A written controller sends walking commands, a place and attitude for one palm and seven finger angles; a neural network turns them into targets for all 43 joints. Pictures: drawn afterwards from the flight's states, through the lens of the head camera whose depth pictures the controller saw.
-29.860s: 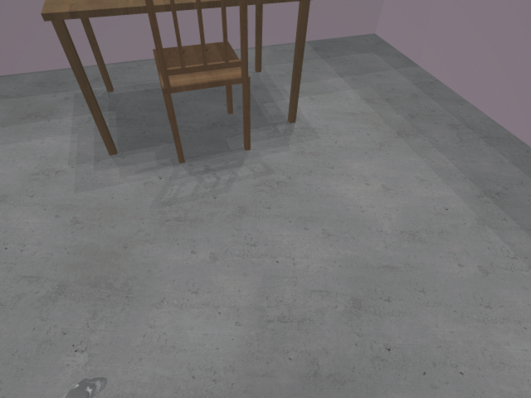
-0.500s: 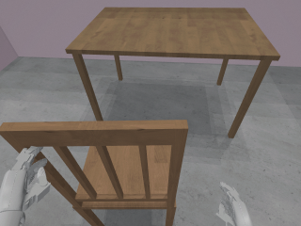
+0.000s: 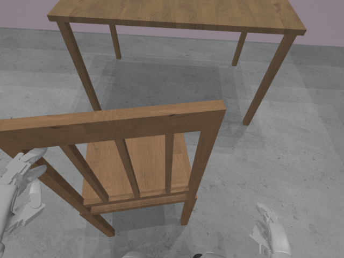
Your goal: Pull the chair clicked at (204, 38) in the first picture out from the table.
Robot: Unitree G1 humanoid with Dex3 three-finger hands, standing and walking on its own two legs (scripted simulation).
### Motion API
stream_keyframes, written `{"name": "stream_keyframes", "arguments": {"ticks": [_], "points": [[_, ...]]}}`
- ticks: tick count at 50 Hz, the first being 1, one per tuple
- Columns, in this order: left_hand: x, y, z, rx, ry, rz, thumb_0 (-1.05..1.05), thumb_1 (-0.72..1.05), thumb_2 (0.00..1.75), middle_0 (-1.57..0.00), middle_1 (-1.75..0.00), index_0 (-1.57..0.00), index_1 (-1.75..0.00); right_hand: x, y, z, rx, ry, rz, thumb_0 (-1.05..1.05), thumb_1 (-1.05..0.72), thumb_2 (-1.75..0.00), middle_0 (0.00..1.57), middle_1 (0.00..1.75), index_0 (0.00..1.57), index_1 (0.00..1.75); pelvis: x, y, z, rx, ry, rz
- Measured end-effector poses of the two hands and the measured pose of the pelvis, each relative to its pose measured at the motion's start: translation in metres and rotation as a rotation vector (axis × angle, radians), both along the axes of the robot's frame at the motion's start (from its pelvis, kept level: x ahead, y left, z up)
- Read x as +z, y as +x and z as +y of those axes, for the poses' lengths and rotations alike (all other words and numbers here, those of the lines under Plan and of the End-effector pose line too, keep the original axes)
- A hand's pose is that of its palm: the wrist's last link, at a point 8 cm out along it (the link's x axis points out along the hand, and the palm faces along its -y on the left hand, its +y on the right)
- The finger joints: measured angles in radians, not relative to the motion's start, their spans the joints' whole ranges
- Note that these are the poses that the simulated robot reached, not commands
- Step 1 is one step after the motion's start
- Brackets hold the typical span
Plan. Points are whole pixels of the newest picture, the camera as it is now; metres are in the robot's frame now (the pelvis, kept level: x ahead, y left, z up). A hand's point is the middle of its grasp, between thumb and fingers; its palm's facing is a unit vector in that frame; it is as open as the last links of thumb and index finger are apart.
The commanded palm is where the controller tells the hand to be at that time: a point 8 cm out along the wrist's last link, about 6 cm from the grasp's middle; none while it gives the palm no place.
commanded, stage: step back with the hand held close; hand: left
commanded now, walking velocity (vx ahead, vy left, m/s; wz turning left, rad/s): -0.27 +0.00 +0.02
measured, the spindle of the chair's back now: (130, 172) +0.31 +0.14 -0.04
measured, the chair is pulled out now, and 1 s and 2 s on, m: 0.59 0.61 0.61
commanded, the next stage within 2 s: stop stepping back and stand still in 0.84 s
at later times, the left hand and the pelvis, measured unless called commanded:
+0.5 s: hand out of the picture +0.13 +0.26 +0.23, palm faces +0.58 -0.66 -0.49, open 7.2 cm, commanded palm +0.08 +0.30 +0.19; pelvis -0.05 -0.01 -0.01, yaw +2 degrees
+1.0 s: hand out of the picture +0.08 +0.22 +0.21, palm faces +0.36 -0.70 -0.61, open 7.4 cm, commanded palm +0.00 +0.27 +0.19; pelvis -0.15 -0.03 +0.00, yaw -1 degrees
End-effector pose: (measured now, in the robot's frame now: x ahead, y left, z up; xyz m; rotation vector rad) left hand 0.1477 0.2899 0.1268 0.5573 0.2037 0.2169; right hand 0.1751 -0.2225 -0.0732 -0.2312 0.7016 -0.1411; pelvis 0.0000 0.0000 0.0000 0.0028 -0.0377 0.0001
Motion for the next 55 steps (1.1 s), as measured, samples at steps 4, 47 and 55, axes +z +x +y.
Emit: {"name": "stream_keyframes", "arguments": {"ticks": [4, 47, 55], "points": [[0.001, -0.014, -0.004, -0.007, 0.020, -0.016, 0.02, 0.89, 0.90, -0.41, -0.40, -0.32, -0.33, -0.006, -0.016, -0.001, 0.013, 0.000, 0.009, 0.02, -0.90, -0.90, 0.21, 0.30, 0.20, 0.30, -0.003, -0.013, -0.004, 0.003, -0.006, 0.006], [0.109, -0.103, -0.031, -0.100, 0.254, -0.615, 0.02, 0.88, 0.90, -0.21, -0.30, -0.21, -0.30, -0.027, -0.138, -0.007, 0.064, 0.062, 0.054, 0.02, -0.90, -0.90, 0.21, 0.30, 0.20, 0.30, -0.003, -0.134, -0.021, -0.017, -0.062, 0.083], [0.071, -0.132, -0.032, -0.037, 0.177, -0.286, 0.01, 0.88, 0.90, -0.21, -0.30, -0.21, -0.30, -0.014, -0.192, -0.050, -0.142, 0.123, 0.065, 0.02, -0.90, -0.90, 0.21, 0.30, 0.20, 0.30, 0.012, -0.156, -0.030, -0.044, 0.040, 0.086]]}}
